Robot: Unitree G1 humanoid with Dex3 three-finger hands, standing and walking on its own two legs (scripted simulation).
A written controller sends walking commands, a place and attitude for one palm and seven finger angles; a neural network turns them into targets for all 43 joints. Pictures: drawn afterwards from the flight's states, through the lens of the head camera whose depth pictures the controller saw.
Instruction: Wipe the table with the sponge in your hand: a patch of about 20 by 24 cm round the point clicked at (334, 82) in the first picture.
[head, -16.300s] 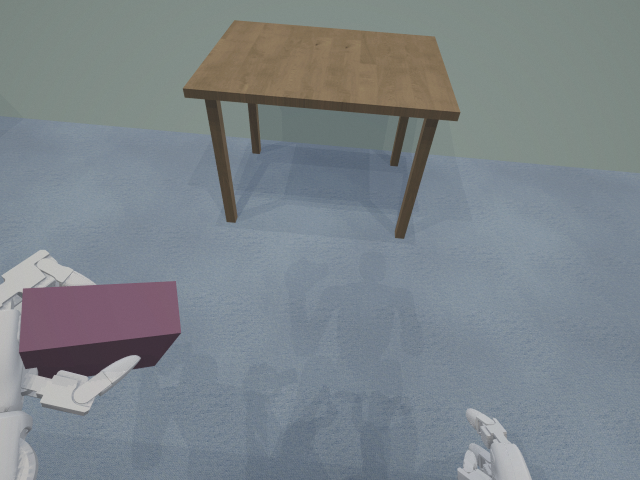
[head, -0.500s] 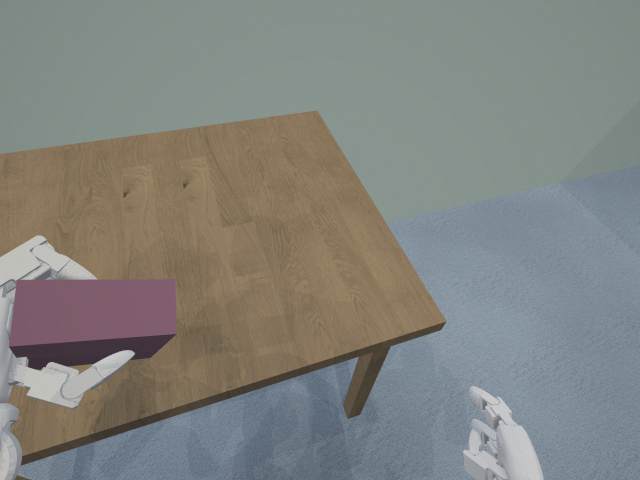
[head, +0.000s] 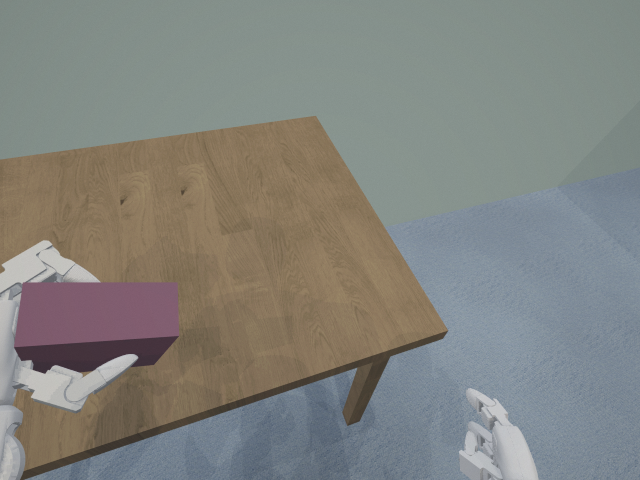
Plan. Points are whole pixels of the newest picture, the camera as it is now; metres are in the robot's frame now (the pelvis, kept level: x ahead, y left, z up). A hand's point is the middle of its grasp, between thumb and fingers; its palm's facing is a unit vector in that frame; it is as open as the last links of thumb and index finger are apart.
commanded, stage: look again from close up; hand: left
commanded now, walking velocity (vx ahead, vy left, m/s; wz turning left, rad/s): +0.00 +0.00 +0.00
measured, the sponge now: (122, 330) +0.22 +0.21 +0.13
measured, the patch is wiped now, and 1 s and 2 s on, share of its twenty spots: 0.00 0.00 0.00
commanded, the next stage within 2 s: turn the palm down, sponge in hand in 0.10 s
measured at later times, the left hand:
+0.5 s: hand (103, 336) +0.22 +0.23 +0.12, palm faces +0.22 -0.78 -0.59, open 9.4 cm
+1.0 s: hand (132, 345) +0.22 +0.20 +0.12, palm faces +0.19 -0.53 -0.82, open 9.4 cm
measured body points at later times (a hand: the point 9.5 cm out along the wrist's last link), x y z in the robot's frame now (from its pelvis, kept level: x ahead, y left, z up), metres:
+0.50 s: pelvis -0.01 +0.00 -0.01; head -0.01 -0.02 +0.44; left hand +0.20 +0.27 +0.16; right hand +0.19 -0.21 -0.09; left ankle +0.03 +0.08 -0.74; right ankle +0.00 -0.13 -0.74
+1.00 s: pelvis +0.01 -0.08 -0.02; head +0.02 -0.10 +0.43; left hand +0.20 +0.23 +0.16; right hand +0.22 -0.30 -0.11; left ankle +0.03 +0.08 -0.74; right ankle +0.00 -0.13 -0.74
